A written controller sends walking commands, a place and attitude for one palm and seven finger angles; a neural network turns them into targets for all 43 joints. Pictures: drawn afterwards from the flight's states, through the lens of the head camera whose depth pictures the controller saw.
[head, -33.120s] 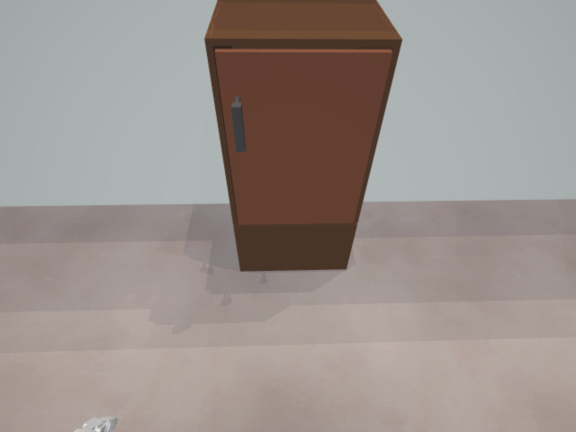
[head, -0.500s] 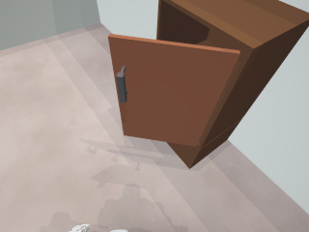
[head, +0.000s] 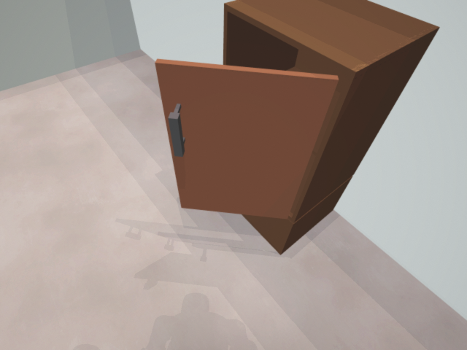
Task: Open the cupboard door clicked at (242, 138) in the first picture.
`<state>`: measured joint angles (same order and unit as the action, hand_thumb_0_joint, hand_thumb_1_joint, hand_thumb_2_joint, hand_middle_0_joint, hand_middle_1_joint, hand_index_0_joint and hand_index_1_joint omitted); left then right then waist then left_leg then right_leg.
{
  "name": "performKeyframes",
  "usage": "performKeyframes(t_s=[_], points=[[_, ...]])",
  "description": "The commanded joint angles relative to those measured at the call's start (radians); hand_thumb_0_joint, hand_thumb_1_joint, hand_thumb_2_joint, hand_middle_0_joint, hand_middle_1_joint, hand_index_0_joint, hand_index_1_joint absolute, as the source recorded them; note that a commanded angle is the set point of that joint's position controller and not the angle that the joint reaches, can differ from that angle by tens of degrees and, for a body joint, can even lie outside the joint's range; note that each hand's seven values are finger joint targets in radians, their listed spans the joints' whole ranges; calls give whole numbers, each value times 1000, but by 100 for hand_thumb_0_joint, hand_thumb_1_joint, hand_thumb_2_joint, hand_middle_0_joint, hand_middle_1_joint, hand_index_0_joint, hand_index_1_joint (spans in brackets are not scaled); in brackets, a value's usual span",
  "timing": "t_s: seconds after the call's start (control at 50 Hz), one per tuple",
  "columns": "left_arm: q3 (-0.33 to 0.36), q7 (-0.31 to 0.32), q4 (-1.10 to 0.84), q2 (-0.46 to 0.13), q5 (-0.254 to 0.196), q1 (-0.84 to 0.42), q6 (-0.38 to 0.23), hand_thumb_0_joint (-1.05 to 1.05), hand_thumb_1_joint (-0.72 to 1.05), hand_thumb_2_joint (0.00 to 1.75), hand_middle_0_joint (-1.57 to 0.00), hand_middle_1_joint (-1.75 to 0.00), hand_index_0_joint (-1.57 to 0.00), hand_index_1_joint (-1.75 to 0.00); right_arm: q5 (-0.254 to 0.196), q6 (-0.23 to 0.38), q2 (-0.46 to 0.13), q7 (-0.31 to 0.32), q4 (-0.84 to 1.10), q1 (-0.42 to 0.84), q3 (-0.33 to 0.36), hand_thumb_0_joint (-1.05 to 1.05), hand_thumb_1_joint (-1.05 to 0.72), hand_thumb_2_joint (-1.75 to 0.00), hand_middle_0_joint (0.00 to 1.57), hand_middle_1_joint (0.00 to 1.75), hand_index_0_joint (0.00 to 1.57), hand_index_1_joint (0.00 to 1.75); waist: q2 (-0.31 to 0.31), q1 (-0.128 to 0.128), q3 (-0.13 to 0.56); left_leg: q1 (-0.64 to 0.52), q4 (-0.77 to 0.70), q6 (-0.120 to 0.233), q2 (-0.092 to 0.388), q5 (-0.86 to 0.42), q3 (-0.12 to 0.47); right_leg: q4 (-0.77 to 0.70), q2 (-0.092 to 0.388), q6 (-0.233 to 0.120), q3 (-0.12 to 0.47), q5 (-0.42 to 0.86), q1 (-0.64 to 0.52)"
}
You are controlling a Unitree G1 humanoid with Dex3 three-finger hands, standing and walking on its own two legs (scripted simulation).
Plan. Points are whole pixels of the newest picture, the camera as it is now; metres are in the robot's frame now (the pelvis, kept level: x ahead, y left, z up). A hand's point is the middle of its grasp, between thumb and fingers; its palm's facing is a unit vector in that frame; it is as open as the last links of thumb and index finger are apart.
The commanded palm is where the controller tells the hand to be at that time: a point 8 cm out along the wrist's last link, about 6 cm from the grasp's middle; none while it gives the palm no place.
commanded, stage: come to a stop and stand still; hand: left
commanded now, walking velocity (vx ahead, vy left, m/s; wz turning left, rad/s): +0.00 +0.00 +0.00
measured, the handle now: (178, 130) +0.63 +0.17 -0.03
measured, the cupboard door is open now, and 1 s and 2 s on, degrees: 45 45 45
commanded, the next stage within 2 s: look again from close up in 1.24 s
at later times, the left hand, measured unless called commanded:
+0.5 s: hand out of the picture +0.01 +0.11 -0.18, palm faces +0.05 -0.98 -0.17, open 7.3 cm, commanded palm none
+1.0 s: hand out of the picture +0.02 +0.12 -0.18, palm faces +0.05 -0.99 -0.16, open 7.3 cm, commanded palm none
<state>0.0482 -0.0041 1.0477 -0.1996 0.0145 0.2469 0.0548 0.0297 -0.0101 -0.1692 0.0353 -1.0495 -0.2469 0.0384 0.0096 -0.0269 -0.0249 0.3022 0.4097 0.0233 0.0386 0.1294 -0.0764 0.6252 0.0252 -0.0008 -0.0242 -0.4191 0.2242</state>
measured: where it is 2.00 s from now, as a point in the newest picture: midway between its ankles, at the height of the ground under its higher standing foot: outside the picture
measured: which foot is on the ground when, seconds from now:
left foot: down 0.00-1.00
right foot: up 0.00-0.02, down 0.04-1.00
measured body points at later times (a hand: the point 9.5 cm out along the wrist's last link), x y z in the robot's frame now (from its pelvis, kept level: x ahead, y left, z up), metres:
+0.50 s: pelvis +0.01 -0.05 +0.00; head +0.02 -0.05 +0.45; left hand +0.00 +0.17 -0.16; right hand +0.00 -0.26 -0.17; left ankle +0.02 +0.10 -0.74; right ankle -0.04 -0.14 -0.74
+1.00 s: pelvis +0.03 -0.05 +0.00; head +0.04 -0.04 +0.45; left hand +0.02 +0.17 -0.17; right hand +0.04 -0.27 -0.16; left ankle +0.02 +0.10 -0.74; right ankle -0.04 -0.14 -0.74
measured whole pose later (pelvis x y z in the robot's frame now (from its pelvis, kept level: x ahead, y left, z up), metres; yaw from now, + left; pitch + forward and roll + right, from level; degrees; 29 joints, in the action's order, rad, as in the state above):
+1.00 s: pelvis +0.03 -0.05 +0.00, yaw +0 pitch +0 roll +1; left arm 0.01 0.03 1.13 -0.14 0.01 0.29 -0.01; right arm 0.01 0.00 -0.14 0.05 -1.15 -0.25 0.01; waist 0.02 0.00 -0.02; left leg 0.17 0.42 -0.04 0.05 0.24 -0.04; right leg 0.38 -0.02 -0.04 -0.04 -0.33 0.05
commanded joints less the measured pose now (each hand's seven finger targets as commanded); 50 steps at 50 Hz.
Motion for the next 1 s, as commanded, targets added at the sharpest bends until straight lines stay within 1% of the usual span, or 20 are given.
performKeyframes(t_s=[0.0,0.02,0.04,0.06,0.08,0.1,0.14,0.2,0.22,0.28,0.32,0.36,0.44,0.5,0.66,0.7,0.76,0.86,0.92,0.98], points=[[15,21,-5,-79,4,142,-31,0,90,90,-20,-30,-20,-30,-16,0,-126,0,23,-25,40,0,-90,-90,20,30,20,30,0,44,14,72,-51,-8,74,251,108,-352,70,-48,84,82,-149],[19,26,-8,-128,6,114,-36,0,90,90,-20,-30,-20,-30,-19,-5,-72,-5,30,-13,25,0,-90,-90,20,30,20,30,163,35,-36,88,53,-45,-1,262,29,-452,203,-97,219,-81,-43],[14,29,-29,-151,3,48,-39,0,90,90,-20,-30,-20,-30,-12,-9,-63,-15,37,-5,18,0,-90,-90,20,30,20,30,204,22,-77,40,131,-43,-9,245,23,-511,265,-132,263,-209,94],[9,30,-45,-142,4,-6,-40,0,90,90,-20,-30,-20,-30,-8,-10,-59,-22,31,-21,18,0,-90,-90,20,30,20,30,162,3,-81,-20,169,-37,-9,228,30,-507,254,-135,236,-237,171],[1,34,-44,-101,2,-24,-52,0,90,90,-20,-30,-20,-30,-1,-10,-50,-22,11,-31,18,0,-90,-90,20,30,20,30,217,-1,-117,-7,185,-32,-1,159,44,-474,191,-119,191,-91,163],[-6,34,-31,-79,-3,-18,-58,0,90,90,-20,-30,-20,-30,-2,-8,-49,-18,-8,-49,14,0,-90,-90,20,30,20,30,208,-5,-119,-16,179,-32,2,125,52,-442,178,-115,158,30,133],[-13,33,-11,-63,-9,1,-68,0,90,90,-20,-30,-20,-30,-6,1,-40,-12,-39,-93,7,0,-90,-90,20,30,20,30,134,-11,-97,-72,111,-33,9,51,61,-376,158,-104,119,165,108],[-19,34,11,-43,-14,43,-73,0,90,90,-20,-30,-20,-30,-10,18,-52,-1,-71,-117,-2,0,-90,-90,20,30,20,30,-5,3,-53,-126,20,-24,59,-118,99,-303,97,-61,81,299,39],[-20,36,16,-40,-16,55,-73,0,90,90,-20,-30,-20,-30,-10,19,-60,4,-76,-114,-3,0,-90,-90,20,30,20,30,2,12,-42,-119,15,-23,71,-116,102,-309,87,-53,82,321,6],[-13,35,36,-57,-17,71,-69,0,90,90,-20,-30,-20,-30,-14,24,-60,11,-86,-101,-6,0,-90,-90,20,30,20,30,-48,22,13,-128,24,-26,67,-182,85,-268,91,-47,69,478,-81],[-13,36,42,-58,-16,72,-69,0,90,90,-20,-30,-20,-30,-16,20,-59,13,-88,-98,-5,0,-90,-90,20,30,20,30,-16,21,18,-132,18,-30,65,-136,79,-279,92,-47,70,469,-89],[-17,37,44,-48,-14,72,-66,0,90,90,-20,-30,-20,-30,-17,17,-55,14,-88,-90,-5,0,-90,-90,20,30,20,30,11,21,-17,-131,6,-30,66,-90,80,-302,83,-45,71,406,-63],[-18,38,49,-36,-13,78,-66,0,90,90,-20,-30,-20,-30,-15,13,-51,13,-92,-88,-6,0,-90,-90,20,30,20,30,11,17,-47,-130,-10,-30,64,-67,81,-319,83,-45,75,352,-45],[-19,39,54,-33,-11,93,-69,0,90,90,-20,-30,-20,-30,-16,16,-49,13,-91,-82,-7,0,-90,-90,20,30,20,30,29,19,-37,-147,-6,-28,66,-91,78,-314,85,-43,71,400,-54],[-21,42,62,-29,-9,111,-72,0,90,90,-20,-30,-20,-30,-17,18,-52,15,-88,-68,-12,0,-90,-90,20,30,20,30,21,23,-45,-165,-11,-26,66,-102,74,-318,81,-38,69,443,-62],[-22,41,64,-30,-9,116,-72,0,90,90,-20,-30,-20,-30,-15,19,-56,16,-86,-65,-13,0,-90,-90,20,30,20,30,-8,22,-38,-170,-11,-27,66,-119,72,-308,86,-40,70,462,-66],[-21,42,66,-29,-7,121,-72,0,90,90,-20,-30,-20,-30,-17,21,-55,17,-84,-64,-14,0,-90,-90,20,30,20,30,18,25,-33,-177,-8,-26,68,-139,69,-307,83,-38,62,500,-79],[-22,44,66,-33,-7,126,-74,0,90,90,-20,-30,-20,-30,-17,23,-60,19,-83,-63,-16,0,-90,-90,20,30,20,30,23,27,-24,-184,-4,-26,67,-166,65,-301,86,-34,61,561,-98],[-23,44,67,-34,-8,126,-73,0,90,90,-20,-30,-20,-30,-16,24,-65,19,-85,-68,-16,0,-90,-90,20,30,20,30,-3,24,-17,-190,-5,-26,67,-179,67,-296,87,-37,64,557,-104],[-23,44,64,-35,-8,123,-72,0,90,90,-20,-30,-20,-30,-16,26,-63,19,-87,-71,-16,0,-90,-90,20,30,20,30,11,26,-32,-185,-9,-25,66,-194,68,-294,85,-36,58,562,-105]])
